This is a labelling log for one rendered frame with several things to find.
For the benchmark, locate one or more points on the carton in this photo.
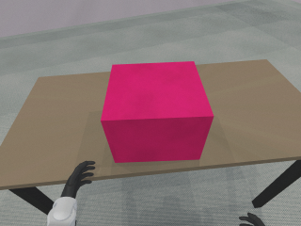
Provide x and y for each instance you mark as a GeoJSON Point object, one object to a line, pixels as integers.
{"type": "Point", "coordinates": [156, 112]}

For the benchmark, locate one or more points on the left robot hand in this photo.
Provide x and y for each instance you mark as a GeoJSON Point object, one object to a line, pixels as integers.
{"type": "Point", "coordinates": [74, 182]}

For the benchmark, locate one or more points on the table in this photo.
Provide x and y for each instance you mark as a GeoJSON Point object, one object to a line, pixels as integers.
{"type": "Point", "coordinates": [257, 120]}

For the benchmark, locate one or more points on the right robot hand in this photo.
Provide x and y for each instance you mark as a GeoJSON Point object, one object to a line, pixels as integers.
{"type": "Point", "coordinates": [253, 219]}

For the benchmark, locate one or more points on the left robot forearm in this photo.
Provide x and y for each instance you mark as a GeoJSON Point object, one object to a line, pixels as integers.
{"type": "Point", "coordinates": [63, 212]}

